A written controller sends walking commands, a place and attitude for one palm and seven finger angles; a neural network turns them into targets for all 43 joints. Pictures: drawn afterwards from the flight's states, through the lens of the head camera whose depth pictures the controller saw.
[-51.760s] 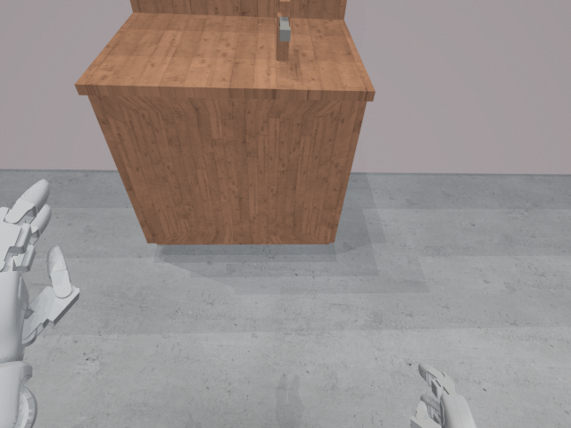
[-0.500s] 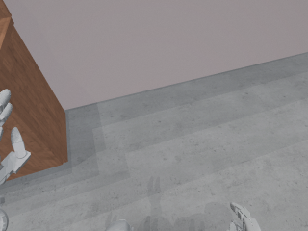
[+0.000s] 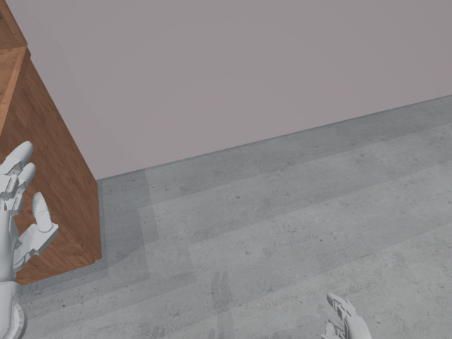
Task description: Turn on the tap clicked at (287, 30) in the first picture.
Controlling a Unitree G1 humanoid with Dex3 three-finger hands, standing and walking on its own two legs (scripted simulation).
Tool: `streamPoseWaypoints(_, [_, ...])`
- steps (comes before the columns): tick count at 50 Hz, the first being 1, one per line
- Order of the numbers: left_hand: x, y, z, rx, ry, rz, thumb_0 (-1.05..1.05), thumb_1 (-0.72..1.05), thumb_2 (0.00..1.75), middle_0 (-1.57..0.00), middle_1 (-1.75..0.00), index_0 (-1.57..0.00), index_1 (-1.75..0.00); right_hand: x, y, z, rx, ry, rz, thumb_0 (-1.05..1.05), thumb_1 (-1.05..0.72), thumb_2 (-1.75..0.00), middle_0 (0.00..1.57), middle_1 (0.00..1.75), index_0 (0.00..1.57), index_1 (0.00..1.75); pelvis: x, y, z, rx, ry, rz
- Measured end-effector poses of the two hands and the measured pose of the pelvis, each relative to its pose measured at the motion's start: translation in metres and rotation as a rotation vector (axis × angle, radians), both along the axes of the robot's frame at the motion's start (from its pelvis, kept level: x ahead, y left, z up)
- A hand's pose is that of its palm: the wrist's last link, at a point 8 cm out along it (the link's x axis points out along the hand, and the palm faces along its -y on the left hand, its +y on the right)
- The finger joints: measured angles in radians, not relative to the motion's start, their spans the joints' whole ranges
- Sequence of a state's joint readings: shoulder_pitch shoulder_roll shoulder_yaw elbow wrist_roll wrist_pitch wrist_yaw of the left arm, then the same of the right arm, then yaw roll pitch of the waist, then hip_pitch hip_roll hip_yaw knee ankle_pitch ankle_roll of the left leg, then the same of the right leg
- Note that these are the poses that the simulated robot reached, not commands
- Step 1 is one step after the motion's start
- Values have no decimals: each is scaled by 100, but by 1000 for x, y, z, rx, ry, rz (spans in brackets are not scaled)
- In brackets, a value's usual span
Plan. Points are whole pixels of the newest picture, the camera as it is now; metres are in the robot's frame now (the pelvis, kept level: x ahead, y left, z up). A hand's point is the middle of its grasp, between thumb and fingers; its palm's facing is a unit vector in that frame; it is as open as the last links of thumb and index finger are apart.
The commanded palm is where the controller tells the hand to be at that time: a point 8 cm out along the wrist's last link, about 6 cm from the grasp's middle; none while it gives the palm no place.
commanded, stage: come to a stop and stand still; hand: left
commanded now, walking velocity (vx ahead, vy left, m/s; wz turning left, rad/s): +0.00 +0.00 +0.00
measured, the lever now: out of the picture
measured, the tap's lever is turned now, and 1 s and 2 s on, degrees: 62 62 62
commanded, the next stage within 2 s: look again from close up in 1.02 s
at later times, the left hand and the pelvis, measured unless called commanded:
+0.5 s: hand (38, 194) +0.25 +0.28 +0.18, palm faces +0.41 -0.82 -0.40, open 7.4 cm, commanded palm +0.16 +0.29 +0.18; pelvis -0.01 +0.02 +0.00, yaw -2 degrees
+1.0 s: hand (30, 209) +0.24 +0.29 +0.16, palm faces +0.35 -0.87 -0.34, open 7.4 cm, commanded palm +0.18 +0.33 +0.18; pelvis +0.01 +0.05 +0.01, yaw -2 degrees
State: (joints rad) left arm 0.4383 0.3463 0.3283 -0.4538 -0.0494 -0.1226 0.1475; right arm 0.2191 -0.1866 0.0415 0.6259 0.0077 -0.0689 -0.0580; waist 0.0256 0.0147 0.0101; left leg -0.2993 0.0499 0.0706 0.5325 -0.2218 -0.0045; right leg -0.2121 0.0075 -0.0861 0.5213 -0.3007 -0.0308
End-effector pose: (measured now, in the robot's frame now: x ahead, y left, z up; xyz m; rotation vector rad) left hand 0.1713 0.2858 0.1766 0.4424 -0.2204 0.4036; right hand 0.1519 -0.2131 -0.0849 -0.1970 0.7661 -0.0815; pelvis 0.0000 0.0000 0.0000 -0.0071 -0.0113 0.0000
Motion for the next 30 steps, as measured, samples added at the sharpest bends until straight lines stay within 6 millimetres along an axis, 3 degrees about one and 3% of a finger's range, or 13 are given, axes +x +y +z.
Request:
streamPoseWaypoints(8, [7, -1, 4, -2, -14, -30, 2, 89, 90, -21, -31, -21, -30, 8, -11, 17, -54, -37, -29, 1, -91, -90, 21, 30, 20, 30, 4, 3, 4, -6, 9, -4])
streamPoseWaypoints(16, [8, 4, 5, 5, 0, -26, 2, 89, 90, -21, -31, -21, -30, 15, -9, 21, -48, -57, -38, 1, -91, -90, 20, 30, 20, 30, 5, 7, 6, -7, 12, -8])
streamPoseWaypoints(19, [23, 31, 31, 180, -89, -15, 2, 88, 90, -21, -31, -22, -30, 13, -4, 17, -65, -39, 29, 1, -91, -90, 20, 30, 20, 30, -4, 5, 4, -20, 14, 0])
streamPoseWaypoints(21, [34, 49, 40, 169, -156, 20, 2, 88, 90, -21, -31, -22, -30, 10, -1, 15, -45, -26, 44, 1, -91, -90, 20, 30, 20, 30, -9, 6, 3, -17, 14, -14])
streamPoseWaypoints(23, [39, 49, 32, 117, -146, 12, 2, 89, 90, -20, -31, -21, -30, 7, 1, 17, -14, -42, 26, 1, -91, -90, 21, 30, 20, 30, -11, 12, 4, -13, 13, -31])
streamPoseWaypoints(27, [35, 18, -3, 41, -5, -137, 1, 90, 90, -19, -30, -20, -30, -3, 5, 24, -3, -70, -28, 1, -91, -90, 21, 30, 20, 30, -6, 25, 4, -9, 16, -49])
streamPoseWaypoints(30, [28, 9, -20, 18, 70, -215, 2, 89, 90, -20, -30, -21, -30, -11, 10, 26, -36, -48, -44, 1, -91, -90, 21, 30, 20, 30, -2, 31, 4, -9, 17, -46])
